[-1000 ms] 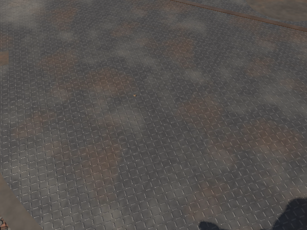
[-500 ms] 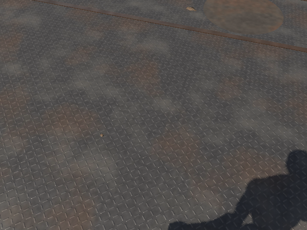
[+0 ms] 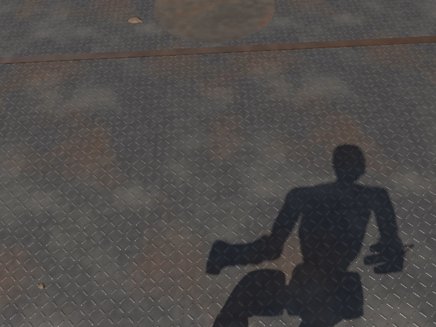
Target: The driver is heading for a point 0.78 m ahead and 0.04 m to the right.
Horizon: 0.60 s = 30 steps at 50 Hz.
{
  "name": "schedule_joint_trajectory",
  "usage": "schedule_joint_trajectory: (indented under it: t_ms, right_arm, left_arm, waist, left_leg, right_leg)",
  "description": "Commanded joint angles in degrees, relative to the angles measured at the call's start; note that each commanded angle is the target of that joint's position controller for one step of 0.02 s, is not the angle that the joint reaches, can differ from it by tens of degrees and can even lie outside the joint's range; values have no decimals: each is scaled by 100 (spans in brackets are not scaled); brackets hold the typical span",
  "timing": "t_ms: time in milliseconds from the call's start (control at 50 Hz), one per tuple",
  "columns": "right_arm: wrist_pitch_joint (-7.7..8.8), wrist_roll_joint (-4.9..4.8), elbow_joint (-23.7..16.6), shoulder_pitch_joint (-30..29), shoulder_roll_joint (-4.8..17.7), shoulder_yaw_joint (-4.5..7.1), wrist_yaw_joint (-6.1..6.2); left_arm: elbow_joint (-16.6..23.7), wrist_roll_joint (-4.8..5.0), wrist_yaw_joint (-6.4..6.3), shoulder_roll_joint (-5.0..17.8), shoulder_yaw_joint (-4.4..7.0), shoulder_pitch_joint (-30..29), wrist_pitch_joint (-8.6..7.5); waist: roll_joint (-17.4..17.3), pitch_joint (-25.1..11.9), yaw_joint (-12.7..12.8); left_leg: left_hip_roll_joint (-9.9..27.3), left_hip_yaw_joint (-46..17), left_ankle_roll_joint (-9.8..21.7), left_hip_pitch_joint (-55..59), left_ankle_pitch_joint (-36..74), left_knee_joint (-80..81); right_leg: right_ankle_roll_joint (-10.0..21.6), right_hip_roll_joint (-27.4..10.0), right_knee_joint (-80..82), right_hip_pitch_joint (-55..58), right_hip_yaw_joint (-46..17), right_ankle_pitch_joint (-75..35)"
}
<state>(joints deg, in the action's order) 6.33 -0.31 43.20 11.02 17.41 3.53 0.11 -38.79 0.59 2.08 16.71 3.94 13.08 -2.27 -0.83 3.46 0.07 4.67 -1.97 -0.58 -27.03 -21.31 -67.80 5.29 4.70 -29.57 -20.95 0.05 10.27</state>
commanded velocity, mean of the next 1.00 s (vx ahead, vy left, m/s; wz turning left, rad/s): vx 0.50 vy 0.00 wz -0.29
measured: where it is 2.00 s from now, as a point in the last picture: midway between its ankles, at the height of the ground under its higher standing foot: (275, 223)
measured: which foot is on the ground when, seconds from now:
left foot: up 0.00-0.32, down 0.34-0.84, up 0.86-1.00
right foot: down 0.00-0.36, up 0.38-0.80, down 0.82-1.00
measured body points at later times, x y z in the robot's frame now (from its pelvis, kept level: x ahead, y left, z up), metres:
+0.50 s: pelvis +0.28 +0.04 +0.01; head +0.30 +0.04 +0.45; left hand +0.45 +0.28 -0.11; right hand +0.33 -0.26 -0.09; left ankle +0.34 +0.14 -0.73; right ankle +0.19 -0.07 -0.65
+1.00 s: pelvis +0.52 -0.09 +0.01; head +0.54 -0.11 +0.46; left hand +0.70 +0.14 -0.09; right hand +0.53 -0.39 -0.11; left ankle +0.55 +0.07 -0.65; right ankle +0.51 -0.19 -0.73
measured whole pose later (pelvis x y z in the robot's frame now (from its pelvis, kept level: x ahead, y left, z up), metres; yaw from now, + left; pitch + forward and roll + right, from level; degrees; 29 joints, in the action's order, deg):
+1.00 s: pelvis +0.52 -0.09 +0.01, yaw -15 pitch +1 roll +0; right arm 3.5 -1.5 46.5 15.1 18.2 2.7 -0.7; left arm -40.9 -0.4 1.5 15.3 2.7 14.6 -4.3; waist -2.4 0.9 0.1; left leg 4.8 -2.3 -0.1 -31.5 -17.5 -63.8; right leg 2.9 1.7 -22.7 -14.0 3.1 10.3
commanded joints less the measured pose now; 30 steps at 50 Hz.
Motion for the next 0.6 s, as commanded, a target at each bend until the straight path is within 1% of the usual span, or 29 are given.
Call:
schedule_joint_trajectory:
  t_ms: [20,60,80,100,140,180,220,240,280,300,320,340,360,380,400,420,440,460,480,500,520,560,600]
  right_arm:
    - [-6,103,-398,142,649,183,23]
    - [-71,137,-478,-98,501,134,38]
    - [-79,141,-535,-313,437,104,37]
    - [-75,138,-581,-526,374,73,26]
    - [-44,103,-668,-938,281,23,-22]
    - [-4,41,-755,-1291,283,4,-83]
    - [45,-3,-834,-1476,383,31,-138]
    - [68,-8,-851,-1487,455,58,-160]
    - [116,-22,-845,-1347,579,120,-183]
    - [142,-29,-798,-1109,624,158,-175]
    - [167,-8,-677,-632,715,230,-144]
    - [197,100,-584,88,932,307,-108]
    - [176,221,-481,855,1395,413,-77]
    - [104,83,-205,1256,1406,449,-147]
    - [75,-20,-265,1009,908,328,-144]
    - [21,3,-313,712,626,236,-124]
    - [-19,64,-312,442,503,170,-123]
    - [-28,97,-296,272,373,111,-117]
    - [-23,114,-276,199,328,86,-110]
    - [-7,91,-236,215,338,87,-109]
    - [11,55,-186,262,420,108,-107]
    - [17,8,-103,328,636,160,-91]
    - [-13,-32,-33,391,773,186,-82]
  left_arm:
    - [469,-42,-86,768,209,-65,-142]
    - [394,-11,-162,876,241,77,-162]
    - [349,6,-200,912,254,168,-157]
    - [310,26,-228,916,257,248,-145]
    - [246,52,-265,919,261,392,-113]
    - [165,74,-285,960,276,578,-84]
    - [83,100,-291,949,279,755,-55]
    - [59,104,-298,915,273,806,-36]
    - [49,92,-314,910,281,785,-1]
    - [62,87,-316,893,282,722,19]
    - [100,78,-312,769,240,636,29]
    - [169,21,-292,460,123,590,7]
    - [279,35,-306,96,9,1158,-39]
    - [274,153,-312,213,-30,1586,-101]
    - [181,224,-307,720,81,1226,-104]
    - [262,148,-301,859,110,601,-82]
    - [369,54,-291,784,103,238,-86]
    - [400,6,-269,701,112,127,-89]
    - [390,20,-238,579,92,183,-89]
    - [368,31,-213,447,59,260,-87]
    - [379,15,-199,351,23,230,-90]
    - [462,-39,-180,227,-51,-47,-121]
    - [526,-36,-137,134,-119,-395,-170]
  waist:
    - [337,-739,-128]
    - [272,-597,-100]
    - [293,-523,-29]
    - [343,-473,52]
    - [477,-394,223]
    - [535,-325,366]
    - [574,-295,427]
    - [602,-304,413]
    - [761,-329,301]
    - [871,-379,159]
    - [865,-582,-105]
    - [624,-1222,-442]
    - [-565,-2102,-403]
    - [-1813,-2314,-336]
    - [-1076,-1538,-462]
    - [-577,-912,-515]
    - [-364,-492,-403]
    - [-415,-285,-254]
    - [-507,-228,-128]
    - [-582,-278,-64]
    - [-575,-295,-51]
    - [-436,-292,-91]
    - [-384,-270,-207]
  left_leg:
    - [251,-218,-86,-893,414,477]
    - [157,-143,-237,-924,861,1067]
    - [105,-137,-293,-974,1229,1465]
    - [36,-140,-319,-929,1639,1917]
    - [-150,-122,-331,-679,2301,2781]
    - [-319,-93,-320,-411,2610,3331]
    - [-396,-185,-256,-303,2561,3652]
    - [-427,-236,-207,-245,2425,3815]
    - [-471,-260,-73,-3,1937,3980]
    - [-492,-205,26,320,1751,4086]
    - [-489,-115,172,1019,1795,4326]
    - [88,-541,487,2235,1774,4172]
    - [1326,-2452,1224,4267,1227,4267]
    - [2025,-4554,1866,4862,-41,4892]
    - [1823,-4289,1708,4275,-1164,5152]
    - [1508,-3341,1444,3535,-948,5179]
    - [1238,-2694,1338,2798,-344,5300]
    - [1023,-2240,1273,2312,210,5429]
    - [854,-1898,1214,1997,610,5558]
    - [795,-1682,1246,1871,951,5642]
    - [790,-1488,1317,1825,1288,5725]
    - [795,-1139,1391,1777,1805,5856]
    - [717,-784,1327,1720,2052,5899]
  right_leg:
    - [1206,-1512,1570,1122,-2093,-1250]
    - [1182,-1374,1650,856,-1774,-1515]
    - [1119,-1299,1655,822,-1667,-1496]
    - [1019,-1193,1636,788,-1558,-1365]
    - [846,-1039,1578,695,-1452,-971]
    - [766,-1050,1513,670,-1560,-660]
    - [730,-1160,1296,883,-1840,-486]
    - [693,-1209,1141,1054,-2011,-416]
    - [607,-1302,828,1300,-2334,-467]
    - [540,-1283,635,1325,-2433,-581]
    - [400,-1075,229,1235,-2355,-822]
    - [197,-799,-872,883,-1987,-788]
    - [-222,-79,-2793,-702,-1238,660]
    - [-428,45,-4070,-2092,-979,2453]
    - [-456,-291,-4553,-2603,-1142,2068]
    - [-447,-514,-4561,-2594,-934,1609]
    - [-428,-647,-4270,-2458,-813,1306]
    - [-419,-805,-3881,-2220,-818,1075]
    - [-411,-890,-3605,-1926,-747,946]
    - [-420,-921,-3374,-1771,-635,885]
    - [-449,-951,-3113,-1742,-526,791]
    - [-501,-1016,-2446,-1700,-381,360]
    - [-520,-1008,-1637,-1474,-267,-266]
